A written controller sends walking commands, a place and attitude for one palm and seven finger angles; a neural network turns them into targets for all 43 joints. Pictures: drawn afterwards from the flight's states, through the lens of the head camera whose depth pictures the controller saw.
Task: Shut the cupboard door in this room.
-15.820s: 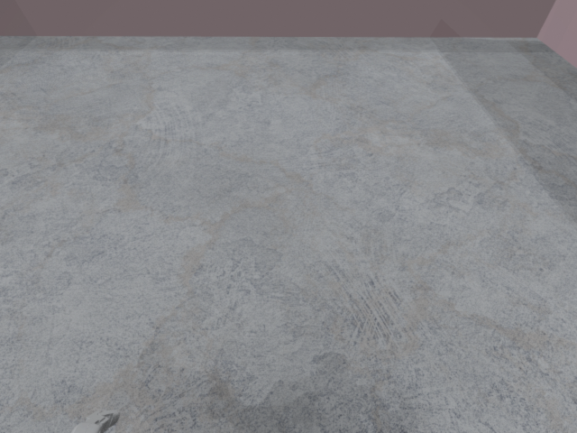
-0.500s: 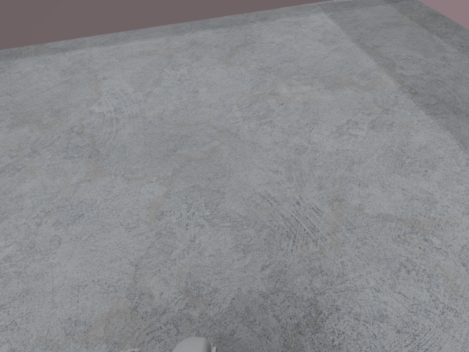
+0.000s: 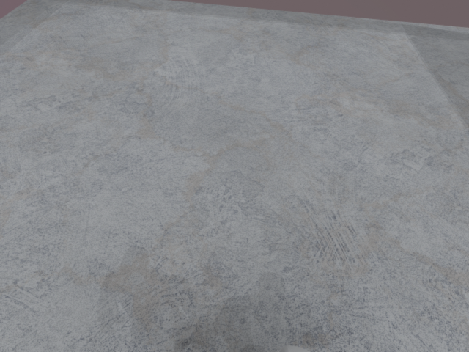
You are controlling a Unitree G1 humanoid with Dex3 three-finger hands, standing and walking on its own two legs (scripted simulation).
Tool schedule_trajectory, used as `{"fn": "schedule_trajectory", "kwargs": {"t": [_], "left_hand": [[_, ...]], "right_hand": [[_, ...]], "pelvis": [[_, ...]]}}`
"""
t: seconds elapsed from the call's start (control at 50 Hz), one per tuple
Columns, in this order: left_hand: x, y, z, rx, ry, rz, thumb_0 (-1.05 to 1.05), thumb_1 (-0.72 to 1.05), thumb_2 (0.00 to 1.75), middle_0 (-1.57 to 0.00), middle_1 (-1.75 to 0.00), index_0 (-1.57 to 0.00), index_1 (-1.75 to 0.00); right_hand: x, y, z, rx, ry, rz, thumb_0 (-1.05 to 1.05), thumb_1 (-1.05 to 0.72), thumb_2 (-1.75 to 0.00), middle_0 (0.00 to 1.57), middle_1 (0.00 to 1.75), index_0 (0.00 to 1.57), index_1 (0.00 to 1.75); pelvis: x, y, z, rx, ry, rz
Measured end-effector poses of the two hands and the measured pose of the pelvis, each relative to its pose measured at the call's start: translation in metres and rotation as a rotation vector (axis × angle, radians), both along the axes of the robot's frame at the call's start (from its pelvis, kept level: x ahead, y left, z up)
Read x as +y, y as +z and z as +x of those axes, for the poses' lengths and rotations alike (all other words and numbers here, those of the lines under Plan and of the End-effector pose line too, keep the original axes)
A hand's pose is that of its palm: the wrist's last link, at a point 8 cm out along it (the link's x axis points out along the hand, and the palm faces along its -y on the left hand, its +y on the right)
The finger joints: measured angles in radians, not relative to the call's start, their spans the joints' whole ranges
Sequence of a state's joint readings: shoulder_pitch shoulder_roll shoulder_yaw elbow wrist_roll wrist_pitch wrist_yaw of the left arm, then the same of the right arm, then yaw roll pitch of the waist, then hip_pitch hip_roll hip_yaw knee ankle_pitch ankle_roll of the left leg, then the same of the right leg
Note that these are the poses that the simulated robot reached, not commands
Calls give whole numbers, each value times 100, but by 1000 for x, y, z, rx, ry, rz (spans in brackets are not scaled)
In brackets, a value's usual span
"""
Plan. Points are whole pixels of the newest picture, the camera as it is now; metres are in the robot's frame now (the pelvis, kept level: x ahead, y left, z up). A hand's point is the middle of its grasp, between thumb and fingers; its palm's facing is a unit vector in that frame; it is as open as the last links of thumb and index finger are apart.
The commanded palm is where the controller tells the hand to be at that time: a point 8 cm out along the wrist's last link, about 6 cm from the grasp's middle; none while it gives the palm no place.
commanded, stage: stand and wait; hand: left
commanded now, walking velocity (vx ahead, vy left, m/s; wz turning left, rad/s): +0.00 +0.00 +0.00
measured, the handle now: out of the picture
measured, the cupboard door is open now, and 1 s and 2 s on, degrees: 89 89 89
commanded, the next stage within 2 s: turn or walk to find it in 0.02 s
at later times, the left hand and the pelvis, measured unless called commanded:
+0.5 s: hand out of the picture +0.00 +0.14 -0.15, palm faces +0.27 -0.92 -0.28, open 7.3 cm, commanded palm none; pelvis -0.03 -0.06 +0.00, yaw +15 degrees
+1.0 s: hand out of the picture -0.10 +0.22 -0.17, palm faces +0.51 -0.82 -0.24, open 7.3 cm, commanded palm none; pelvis -0.06 -0.01 +0.00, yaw +29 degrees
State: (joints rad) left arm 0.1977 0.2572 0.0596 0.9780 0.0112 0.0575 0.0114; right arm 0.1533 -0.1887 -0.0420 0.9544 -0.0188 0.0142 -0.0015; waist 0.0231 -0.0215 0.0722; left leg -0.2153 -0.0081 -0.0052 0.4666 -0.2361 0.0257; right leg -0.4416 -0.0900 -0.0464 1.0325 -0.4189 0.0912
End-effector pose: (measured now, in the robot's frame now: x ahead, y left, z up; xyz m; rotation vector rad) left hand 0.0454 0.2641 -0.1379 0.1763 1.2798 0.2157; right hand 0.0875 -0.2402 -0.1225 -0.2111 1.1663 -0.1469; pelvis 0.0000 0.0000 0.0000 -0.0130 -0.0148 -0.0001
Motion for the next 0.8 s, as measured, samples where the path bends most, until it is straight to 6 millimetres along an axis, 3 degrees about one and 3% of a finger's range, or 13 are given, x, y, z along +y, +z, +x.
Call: {"fn": "schedule_trajectory", "kwargs": {"t": [0.14,0.22,0.34,0.48,0.6,0.72,0.8], "left_hand": [[-26,12,22,-95,-10,28,0,91,90,-20,-29,-20,-30],[-48,17,21,-153,-2,56,0,91,90,-20,-29,-20,-30],[-71,30,-15,-135,75,63,0,91,90,-20,-29,-20,-30],[-81,25,-62,-84,181,44,0,91,90,-20,-30,-21,-30],[-74,12,-112,-22,279,17,0,91,90,-20,-30,-21,-30],[-50,-18,-170,37,387,-23,0,91,90,-20,-30,-21,-30],[-34,-24,-194,85,433,-34,1,91,90,-20,-29,-20,-30]], "right_hand": [[-15,-21,-24,55,-3,49,0,-90,-90,20,30,20,30],[-36,-41,-38,103,0,77,0,-90,-90,20,30,20,30],[-59,-39,-45,168,48,78,1,-91,-90,20,30,20,30],[-69,-33,-43,220,125,43,0,-91,-90,20,30,20,30],[-50,-26,-15,203,228,4,1,-91,-90,19,30,20,30],[0,-18,30,63,357,-32,1,-91,-90,19,30,20,30],[31,-4,43,-14,414,-33,0,-91,-90,20,30,20,30]], "pelvis": [[-20,-5,-9,0,49,22],[-40,-13,-15,-2,91,32],[-55,-3,-21,-10,166,59],[-60,0,-26,0,250,58],[-51,-2,-35,8,316,43],[-26,-17,-50,9,383,6],[-16,-14,-58,-2,404,8]]}}
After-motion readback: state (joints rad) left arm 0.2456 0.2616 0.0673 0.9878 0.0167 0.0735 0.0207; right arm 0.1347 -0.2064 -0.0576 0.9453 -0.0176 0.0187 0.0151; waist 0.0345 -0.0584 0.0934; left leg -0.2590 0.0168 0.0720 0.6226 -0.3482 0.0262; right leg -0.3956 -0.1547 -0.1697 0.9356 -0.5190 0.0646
